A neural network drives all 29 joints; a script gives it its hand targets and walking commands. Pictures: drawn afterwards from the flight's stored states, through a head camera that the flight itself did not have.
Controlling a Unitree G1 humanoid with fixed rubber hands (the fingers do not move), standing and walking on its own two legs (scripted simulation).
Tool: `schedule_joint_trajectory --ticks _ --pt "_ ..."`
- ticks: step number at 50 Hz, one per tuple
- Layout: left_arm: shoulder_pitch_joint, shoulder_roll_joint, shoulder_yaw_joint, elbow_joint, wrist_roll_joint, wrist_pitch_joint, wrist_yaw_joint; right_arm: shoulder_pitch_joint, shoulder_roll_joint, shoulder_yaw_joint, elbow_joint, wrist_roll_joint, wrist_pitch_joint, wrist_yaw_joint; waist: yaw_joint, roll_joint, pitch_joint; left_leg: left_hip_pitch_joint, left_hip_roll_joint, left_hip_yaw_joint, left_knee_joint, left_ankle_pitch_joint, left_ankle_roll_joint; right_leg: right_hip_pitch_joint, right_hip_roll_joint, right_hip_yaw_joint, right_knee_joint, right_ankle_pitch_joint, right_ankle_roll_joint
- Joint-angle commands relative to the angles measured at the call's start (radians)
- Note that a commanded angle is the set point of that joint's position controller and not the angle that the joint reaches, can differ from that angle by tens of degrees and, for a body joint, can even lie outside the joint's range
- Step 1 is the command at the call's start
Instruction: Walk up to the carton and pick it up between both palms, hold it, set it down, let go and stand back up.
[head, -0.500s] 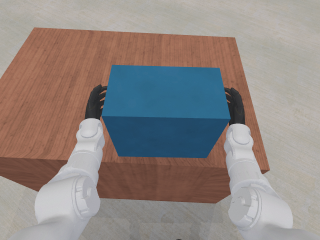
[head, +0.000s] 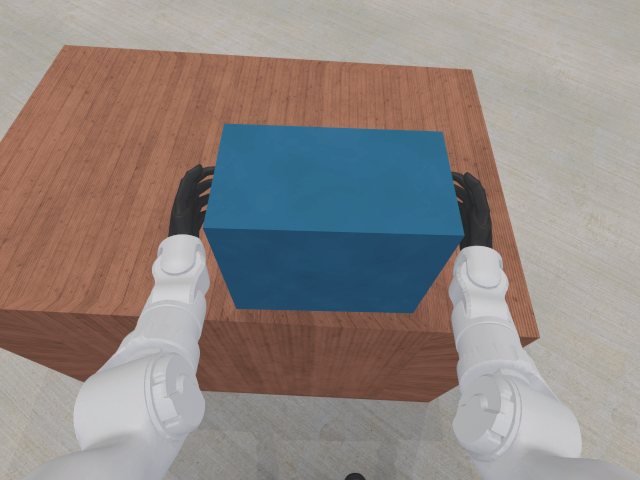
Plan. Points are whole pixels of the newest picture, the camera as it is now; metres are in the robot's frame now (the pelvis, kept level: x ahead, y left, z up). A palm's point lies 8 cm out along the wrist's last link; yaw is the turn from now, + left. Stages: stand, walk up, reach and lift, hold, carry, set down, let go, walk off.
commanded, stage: set down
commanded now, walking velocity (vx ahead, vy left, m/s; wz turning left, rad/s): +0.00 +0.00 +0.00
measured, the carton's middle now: (329, 229) +0.45 -0.06 -0.02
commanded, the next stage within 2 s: none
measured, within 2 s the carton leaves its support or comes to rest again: neither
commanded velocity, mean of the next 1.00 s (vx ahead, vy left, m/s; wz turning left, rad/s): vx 0.00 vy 0.00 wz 0.00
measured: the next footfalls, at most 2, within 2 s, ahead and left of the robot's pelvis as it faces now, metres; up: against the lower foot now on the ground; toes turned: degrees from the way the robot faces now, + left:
none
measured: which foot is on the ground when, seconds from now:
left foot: down 0.00-1.00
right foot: down 0.00-1.00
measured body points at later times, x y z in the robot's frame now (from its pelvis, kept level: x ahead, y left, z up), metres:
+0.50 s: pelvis -0.01 +0.00 -0.02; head +0.09 +0.00 +0.42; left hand +0.47 +0.13 +0.02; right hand +0.41 -0.25 +0.02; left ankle -0.02 +0.11 -0.74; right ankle -0.01 -0.11 -0.74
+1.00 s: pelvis -0.06 +0.00 -0.06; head +0.09 +0.00 +0.37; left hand +0.47 +0.15 +0.00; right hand +0.40 -0.30 +0.01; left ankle -0.02 +0.11 -0.74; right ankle -0.01 -0.11 -0.74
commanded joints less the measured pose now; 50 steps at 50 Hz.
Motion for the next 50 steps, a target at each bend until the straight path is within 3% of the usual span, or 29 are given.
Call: schedule_joint_trajectory --ticks 1,2,3,6,8,10,11,13,15,16,19,21,23,26,28,30,32,33,36,38,40,43,44,45,46,47,48,49,50 --pt "-0.42 -0.395 -0.198 0.043 0.071 0.007 -0.127 -0.361 0.368 0.269 0.085 -0.088 -0.004 0.145 -0.003 0.027 -0.491 0.348 0.028 -0.038 0.043 0.292 -0.036 0.115 0.002 -0.026 0.023 0.354 0.023" --pt "-0.415 -0.404 -0.208 0.019 0.067 0.001 -0.122 -0.343 0.356 0.258 0.093 -0.088 -0.007 0.144 -0.017 0.043 -0.499 0.352 0.024 -0.038 0.042 0.31 -0.046 0.11 0.007 -0.031 0.026 0.366 0.027" --pt "-0.392 -0.364 -0.183 0.044 0.074 -0.002 -0.123 -0.343 0.361 0.275 0.072 -0.078 -0.008 0.142 0.01 0.024 -0.49 0.279 0.009 -0.025 0.038 0.269 -0.031 0.169 -0.006 -0.009 0.034 0.379 0.031" --pt "-0.396 -0.318 -0.135 0.066 0.09 0.003 -0.134 -0.323 0.348 0.255 0.079 -0.084 0.018 0.136 0.005 0.003 -0.427 0.187 -0.001 -0.017 -0.003 0.157 -0.006 0.245 -0.016 0.002 0.049 0.371 0.046" --pt "-0.409 -0.295 -0.141 0.041 0.078 0.009 -0.129 -0.346 0.322 0.247 0.05 -0.087 0.019 0.127 0.006 -0.001 -0.473 0.201 0.004 -0.019 0.004 0.156 -0.011 0.223 -0.011 -0.007 0.064 0.364 0.051" --pt "-0.424 -0.302 -0.162 0.037 0.074 0.002 -0.114 -0.332 0.295 0.222 0.072 -0.084 0.012 0.123 -0.006 0.034 -0.485 0.255 0.007 -0.017 0.016 0.204 -0.031 0.163 -0.006 -0.017 0.054 0.35 0.042" --pt "-0.405 -0.275 -0.143 0.056 0.077 0.005 -0.108 -0.336 0.286 0.227 0.071 -0.083 0.013 0.123 0.011 0.035 -0.466 0.263 0.009 -0.023 0.024 0.207 -0.032 0.145 -0.01 -0.01 0.05 0.332 0.038" --pt "-0.406 -0.2 -0.157 0.033 0.045 0.002 -0.083 -0.329 0.179 0.207 0.083 -0.05 0.004 0.107 -0.001 0.036 -0.495 0.286 0.017 -0.03 0.038 0.256 -0.04 0.108 -0.001 -0.017 0.056 0.366 0.03" --pt "-0.395 -0.055 -0.179 0.051 -0.018 -0.002 -0.05 -0.302 0.035 0.246 0.138 0.036 -0.002 0.063 -0.005 0.024 -0.509 0.257 0.016 -0.034 0.066 0.267 -0.046 0.121 0.0 0.003 0.073 0.403 0.029" --pt "-0.411 0.035 -0.246 0.042 -0.086 -0.012 -0.019 -0.302 -0.07 0.273 0.162 0.111 -0.013 0.03 -0.009 0.044 -0.568 0.239 0.012 -0.029 0.078 0.251 -0.056 0.108 0.006 0.011 0.083 0.398 0.03" --pt "-0.464 0.15 -0.374 0.166 -0.276 -0.045 0.032 -0.397 -0.158 0.469 0.247 0.361 -0.038 -0.041 0.01 0.019 -0.648 0.101 0.01 -0.038 0.147 0.238 -0.046 0.068 0.016 0.052 0.143 0.408 0.031" --pt "-0.541 0.204 -0.469 0.202 -0.395 -0.089 0.049 -0.484 -0.236 0.534 0.292 0.469 -0.065 -0.066 -0.008 0.041 -0.75 0.046 0.006 -0.052 0.21 0.264 -0.057 0.034 0.014 0.056 0.2 0.443 0.03" --pt "-0.58 0.237 -0.548 0.279 -0.478 -0.115 0.055 -0.535 -0.286 0.601 0.362 0.554 -0.08 -0.078 -0.001 0.052 -0.797 0.03 0.002 -0.058 0.26 0.291 -0.066 -0.015 0.018 0.053 0.234 0.443 0.027" --pt "-0.572 0.275 -0.58 0.386 -0.505 -0.129 0.039 -0.556 -0.34 0.645 0.419 0.617 -0.098 -0.087 -0.002 0.038 -0.825 -0.027 -0.004 -0.055 0.313 0.275 -0.062 -0.035 0.021 0.056 0.285 0.439 0.041" --pt "-0.6 0.288 -0.598 0.418 -0.52 -0.132 0.02 -0.578 -0.39 0.668 0.512 0.67 -0.115 -0.086 -0.003 0.046 -0.797 -0.029 -0.006 -0.054 0.338 0.338 -0.079 -0.072 0.025 0.045 0.31 0.494 0.038" --pt "-0.613 0.299 -0.612 0.413 -0.53 -0.137 0.018 -0.607 -0.448 0.687 0.515 0.703 -0.146 -0.078 -0.001 0.089 -0.841 0.002 -0.006 -0.059 0.372 0.389 -0.1 -0.128 0.031 0.033 0.327 0.483 0.04" --pt "-0.613 0.299 -0.62 0.374 -0.529 -0.151 0.022 -0.606 -0.446 0.719 0.514 0.741 -0.164 -0.065 0.012 0.081 -0.892 0.036 -0.001 -0.051 0.382 0.436 -0.105 -0.171 0.047 0.021 0.313 0.481 0.042" --pt "-0.657 0.292 -0.631 0.368 -0.542 -0.155 0.022 -0.623 -0.44 0.726 0.56 0.756 -0.153 -0.051 0.004 0.101 -0.861 0.025 -0.001 -0.057 0.383 0.412 -0.1 -0.212 0.046 0.024 0.311 0.424 0.038" --pt "-0.665 0.329 -0.66 0.398 -0.585 -0.151 0.012 -0.622 -0.464 0.75 0.573 0.777 -0.136 -0.03 0.007 0.064 -0.859 -0.037 -0.01 -0.064 0.363 0.282 -0.082 -0.235 0.041 0.026 0.31 0.311 0.042" --pt "-0.683 0.315 -0.698 0.355 -0.635 -0.167 0.01 -0.685 -0.473 0.771 0.475 0.799 -0.145 -0.014 0.015 0.032 -0.906 -0.085 -0.013 -0.056 0.395 0.252 -0.067 -0.261 0.041 0.028 0.347 0.283 0.049" --pt "-0.722 0.344 -0.724 0.325 -0.658 -0.17 0.007 -0.678 -0.515 0.756 0.477 0.799 -0.136 -0.009 -0.003 0.05 -0.97 -0.147 -0.019 -0.054 0.392 0.216 -0.07 -0.207 0.034 0.036 0.356 0.303 0.054" --pt "-0.762 0.367 -0.758 0.309 -0.699 -0.148 0.002 -0.713 -0.548 0.732 0.435 0.809 -0.109 0.001 -0.026 0.046 -1.028 -0.176 -0.019 -0.05 0.404 0.148 -0.064 -0.265 0.043 0.025 0.369 0.23 0.06" --pt "-0.77 0.381 -0.772 0.287 -0.719 -0.143 0.002 -0.701 -0.56 0.735 0.41 0.819 -0.1 0.002 -0.014 0.048 -1.088 -0.146 -0.024 -0.057 0.405 0.156 -0.06 -0.254 0.036 0.031 0.367 0.253 0.062" --pt "-0.775 0.352 -0.788 0.298 -0.727 -0.133 -0.001 -0.713 -0.556 0.745 0.422 0.836 -0.092 0.008 -0.033 0.053 -1.056 -0.154 -0.022 -0.054 0.416 0.171 -0.066 -0.267 0.042 0.028 0.373 0.253 0.058" --pt "-0.745 0.37 -0.765 0.362 -0.705 -0.123 -0.005 -0.7 -0.557 0.758 0.453 0.832 -0.081 0.011 0.0 0.032 -1.033 -0.19 -0.024 -0.052 0.416 0.146 -0.054 -0.256 0.039 0.036 0.368 0.23 0.058" --pt "-0.762 0.367 -0.787 0.334 -0.717 -0.117 -0.009 -0.707 -0.557 0.761 0.456 0.841 -0.071 0.016 -0.025 0.053 -1.0 -0.218 -0.026 -0.063 0.407 0.089 -0.048 -0.27 0.034 0.035 0.367 0.181 0.058" --pt "-0.769 0.395 -0.778 0.314 -0.718 -0.107 -0.008 -0.723 -0.591 0.763 0.424 0.859 -0.066 0.021 -0.002 0.03 -1.01 -0.198 -0.026 -0.061 0.398 0.103 -0.05 -0.259 0.042 0.028 0.368 0.187 0.057" --pt "-0.742 0.381 -0.778 0.35 -0.716 -0.097 -0.007 -0.696 -0.595 0.784 0.464 0.859 -0.056 0.026 -0.011 0.021 -0.995 -0.192 -0.026 -0.066 0.397 0.086 -0.04 -0.277 0.037 0.043 0.366 0.159 0.066" --pt "-0.727 0.381 -0.787 0.369 -0.719 -0.098 -0.013 -0.674 -0.558 0.8 0.478 0.875 -0.053 0.031 0.012 0.023 -0.952 -0.235 -0.027 -0.064 0.4 0.056 -0.034 -0.271 0.029 0.046 0.37 0.123 0.068"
